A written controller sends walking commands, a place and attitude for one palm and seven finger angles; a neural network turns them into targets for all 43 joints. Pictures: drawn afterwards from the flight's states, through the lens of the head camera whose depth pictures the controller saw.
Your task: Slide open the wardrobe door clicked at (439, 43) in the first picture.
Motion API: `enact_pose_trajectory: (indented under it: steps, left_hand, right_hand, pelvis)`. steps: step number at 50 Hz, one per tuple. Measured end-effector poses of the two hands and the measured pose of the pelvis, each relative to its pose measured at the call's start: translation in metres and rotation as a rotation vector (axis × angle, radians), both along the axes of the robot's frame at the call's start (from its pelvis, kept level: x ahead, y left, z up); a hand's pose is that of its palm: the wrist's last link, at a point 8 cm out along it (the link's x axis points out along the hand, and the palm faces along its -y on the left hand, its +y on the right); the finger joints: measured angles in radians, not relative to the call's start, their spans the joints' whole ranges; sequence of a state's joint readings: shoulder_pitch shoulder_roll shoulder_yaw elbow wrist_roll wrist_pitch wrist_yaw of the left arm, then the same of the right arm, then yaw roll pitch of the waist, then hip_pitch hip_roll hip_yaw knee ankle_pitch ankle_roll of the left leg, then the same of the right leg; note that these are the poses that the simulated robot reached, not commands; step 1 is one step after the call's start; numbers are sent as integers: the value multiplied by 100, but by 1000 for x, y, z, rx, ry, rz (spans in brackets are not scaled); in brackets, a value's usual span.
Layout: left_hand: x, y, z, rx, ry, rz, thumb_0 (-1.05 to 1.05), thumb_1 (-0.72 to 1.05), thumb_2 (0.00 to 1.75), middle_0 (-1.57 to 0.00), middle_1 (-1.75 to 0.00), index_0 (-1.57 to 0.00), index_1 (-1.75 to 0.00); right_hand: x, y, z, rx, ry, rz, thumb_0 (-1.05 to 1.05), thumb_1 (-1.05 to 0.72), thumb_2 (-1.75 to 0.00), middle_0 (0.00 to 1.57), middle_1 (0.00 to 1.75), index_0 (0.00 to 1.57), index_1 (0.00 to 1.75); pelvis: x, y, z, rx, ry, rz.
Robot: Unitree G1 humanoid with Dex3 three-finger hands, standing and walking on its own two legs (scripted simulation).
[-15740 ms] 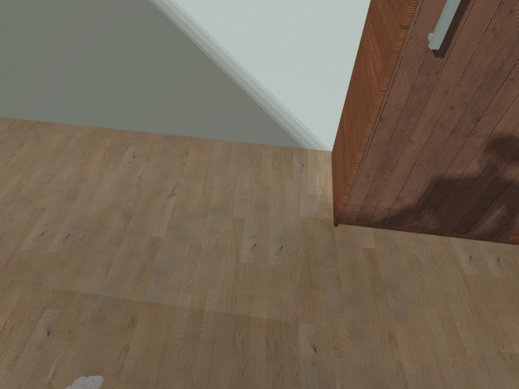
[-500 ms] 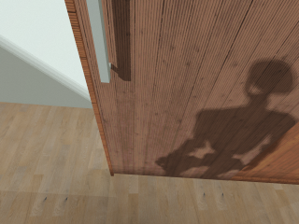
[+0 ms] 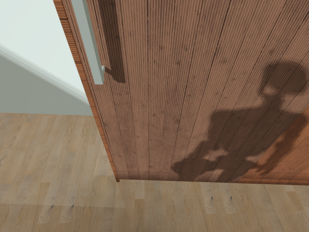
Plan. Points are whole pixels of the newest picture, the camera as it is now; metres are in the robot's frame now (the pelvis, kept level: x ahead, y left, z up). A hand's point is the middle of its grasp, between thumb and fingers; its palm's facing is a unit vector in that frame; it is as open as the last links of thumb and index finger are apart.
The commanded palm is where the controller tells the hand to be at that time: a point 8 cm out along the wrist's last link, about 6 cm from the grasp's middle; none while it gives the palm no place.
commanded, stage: come to a stop and stand still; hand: left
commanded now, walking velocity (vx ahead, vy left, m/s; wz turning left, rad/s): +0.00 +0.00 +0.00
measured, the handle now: (91, 36) +0.50 +0.19 +0.25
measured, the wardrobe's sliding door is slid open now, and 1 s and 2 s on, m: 0.00 0.00 0.00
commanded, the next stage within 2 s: look again from close up in 0.78 s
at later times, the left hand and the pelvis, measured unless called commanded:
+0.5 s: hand out of the picture +0.03 +0.23 -0.16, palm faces -0.02 -0.96 -0.29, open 7.4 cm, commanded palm none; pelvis -0.01 +0.02 +0.00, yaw -1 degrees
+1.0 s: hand out of the picture +0.00 +0.22 -0.17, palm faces -0.01 -0.98 -0.19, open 7.4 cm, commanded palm none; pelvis -0.01 +0.04 +0.01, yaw +0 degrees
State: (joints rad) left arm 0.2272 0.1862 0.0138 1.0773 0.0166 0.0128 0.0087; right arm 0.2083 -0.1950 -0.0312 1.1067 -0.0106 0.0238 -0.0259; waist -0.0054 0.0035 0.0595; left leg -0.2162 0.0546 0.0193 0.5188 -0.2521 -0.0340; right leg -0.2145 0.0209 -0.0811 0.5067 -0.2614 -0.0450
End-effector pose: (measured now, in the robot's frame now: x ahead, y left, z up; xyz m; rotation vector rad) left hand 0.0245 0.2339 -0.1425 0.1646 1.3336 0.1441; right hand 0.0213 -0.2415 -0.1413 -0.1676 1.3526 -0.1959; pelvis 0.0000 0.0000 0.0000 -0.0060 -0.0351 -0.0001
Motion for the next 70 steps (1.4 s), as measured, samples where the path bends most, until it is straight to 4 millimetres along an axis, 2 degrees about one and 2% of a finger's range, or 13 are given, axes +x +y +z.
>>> enact_pose_trajectory:
  steps: [7,13,17,21,28,36,53,70]
  left_hand:
    - [0,-1,4,-16,-15,-5,1,90,90,-20,-30,-20,-30]
    - [-2,13,9,13,-13,-9,1,90,90,-20,-30,-20,-30]
    - [-2,27,13,40,-9,-11,1,90,90,-20,-30,-20,-30]
    - [-2,38,16,83,-23,-41,1,91,90,-20,-30,-20,-30]
    - [5,47,18,82,-79,-43,1,91,90,-20,-30,-20,-30]
    - [4,44,15,45,-106,-39,1,91,90,-20,-30,-20,-30]
    - [-34,34,0,-18,17,-10,1,91,90,-20,-30,-20,-30]
    - [-50,24,-1,-38,48,5,1,91,90,-20,-30,-20,-30]
  right_hand:
    - [-34,3,9,6,61,0,0,-90,-90,20,30,20,30]
    - [-43,2,11,1,71,-4,0,-90,-90,20,30,20,30]
    - [-39,-1,12,-8,61,1,0,-90,-90,20,30,20,30]
    - [-23,-2,7,-19,-7,7,0,-90,-90,20,30,20,30]
    - [2,21,5,11,-126,40,0,-91,-90,20,29,20,30]
    - [7,46,6,46,-138,67,0,-91,-90,20,30,20,30]
    - [-26,47,10,11,-20,35,0,-91,-90,20,30,20,30]
    - [-43,66,4,56,18,5,1,-91,-90,20,30,20,30]
  pelvis:
    - [-7,0,8,6,7,-4]
    - [-8,3,9,7,10,-5]
    - [-7,5,10,7,11,-7]
    - [-9,14,6,-2,12,-17]
    - [-11,26,3,9,-15,-9]
    - [-14,34,3,11,-3,-5]
    - [-14,41,6,6,-4,-5]
    - [-18,42,6,5,-2,-11]
